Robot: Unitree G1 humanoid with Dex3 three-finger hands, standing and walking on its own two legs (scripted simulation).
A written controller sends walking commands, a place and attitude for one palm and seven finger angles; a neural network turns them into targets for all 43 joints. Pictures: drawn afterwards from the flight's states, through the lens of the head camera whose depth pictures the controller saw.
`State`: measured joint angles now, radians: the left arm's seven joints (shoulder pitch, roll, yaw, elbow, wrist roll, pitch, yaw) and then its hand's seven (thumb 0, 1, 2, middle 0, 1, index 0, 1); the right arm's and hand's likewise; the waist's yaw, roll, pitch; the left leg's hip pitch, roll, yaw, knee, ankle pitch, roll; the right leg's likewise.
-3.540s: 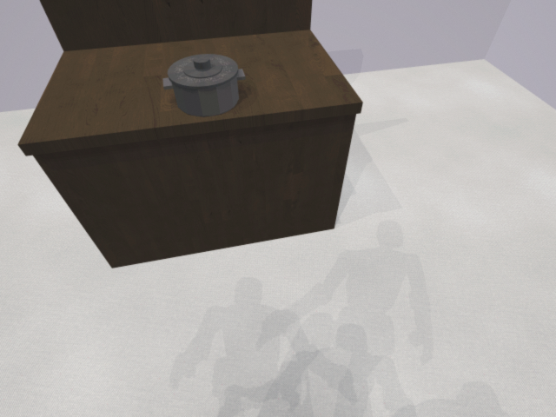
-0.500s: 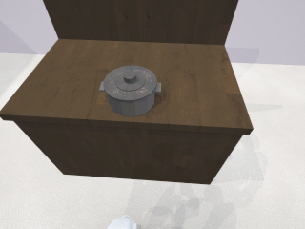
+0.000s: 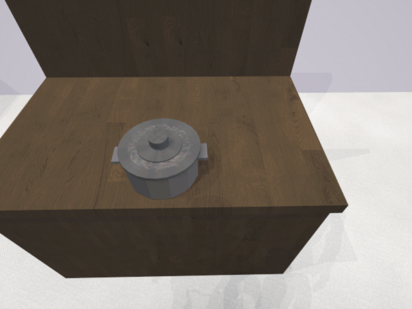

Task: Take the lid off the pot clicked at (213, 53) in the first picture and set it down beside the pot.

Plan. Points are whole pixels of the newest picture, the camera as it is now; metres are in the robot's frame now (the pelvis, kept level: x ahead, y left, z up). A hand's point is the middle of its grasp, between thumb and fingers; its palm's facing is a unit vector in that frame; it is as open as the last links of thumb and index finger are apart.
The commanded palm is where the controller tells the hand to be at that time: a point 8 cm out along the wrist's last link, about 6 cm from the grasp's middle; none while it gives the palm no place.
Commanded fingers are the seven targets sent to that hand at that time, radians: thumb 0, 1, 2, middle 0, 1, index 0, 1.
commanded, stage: come to a stop and stand still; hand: left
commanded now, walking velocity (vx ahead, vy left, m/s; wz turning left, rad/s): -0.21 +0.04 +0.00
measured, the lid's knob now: (158, 139) +0.48 +0.14 +0.04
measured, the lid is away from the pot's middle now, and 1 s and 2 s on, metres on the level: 0.00 0.00 0.00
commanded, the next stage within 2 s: look again from close up in 0.68 s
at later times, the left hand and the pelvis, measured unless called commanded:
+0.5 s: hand out of the picture +0.01 +0.18 -0.17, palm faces +0.05 -0.97 -0.22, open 7.4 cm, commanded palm none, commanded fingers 0.00 0.90 0.90 -0.20 -0.30 -0.20 -0.30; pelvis -0.02 +0.00 +0.00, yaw +0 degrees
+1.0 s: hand out of the picture -0.01 +0.16 -0.17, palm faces +0.05 -0.98 -0.21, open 7.4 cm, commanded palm none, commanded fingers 0.00 0.90 0.90 -0.20 -0.30 -0.20 -0.30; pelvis +0.00 +0.00 +0.00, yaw +1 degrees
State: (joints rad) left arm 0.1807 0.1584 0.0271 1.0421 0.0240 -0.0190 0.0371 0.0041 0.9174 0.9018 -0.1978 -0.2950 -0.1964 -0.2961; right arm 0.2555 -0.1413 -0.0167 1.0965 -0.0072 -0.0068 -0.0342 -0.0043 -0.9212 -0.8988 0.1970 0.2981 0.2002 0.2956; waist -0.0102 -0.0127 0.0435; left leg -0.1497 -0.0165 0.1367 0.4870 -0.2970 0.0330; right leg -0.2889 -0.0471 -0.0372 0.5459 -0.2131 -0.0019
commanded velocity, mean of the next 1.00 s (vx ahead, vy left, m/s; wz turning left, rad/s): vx -0.03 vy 0.02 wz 0.00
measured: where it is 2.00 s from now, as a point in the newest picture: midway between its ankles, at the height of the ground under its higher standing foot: outside the picture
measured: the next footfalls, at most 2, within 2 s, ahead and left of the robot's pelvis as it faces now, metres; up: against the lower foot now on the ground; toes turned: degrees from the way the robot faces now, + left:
none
